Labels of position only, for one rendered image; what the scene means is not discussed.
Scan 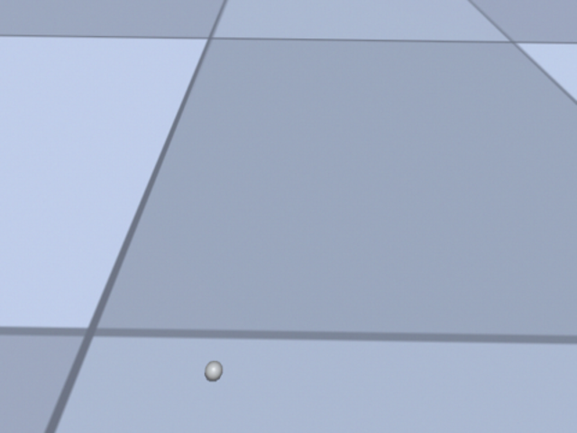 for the ball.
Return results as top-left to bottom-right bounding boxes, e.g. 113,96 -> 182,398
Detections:
205,361 -> 223,380

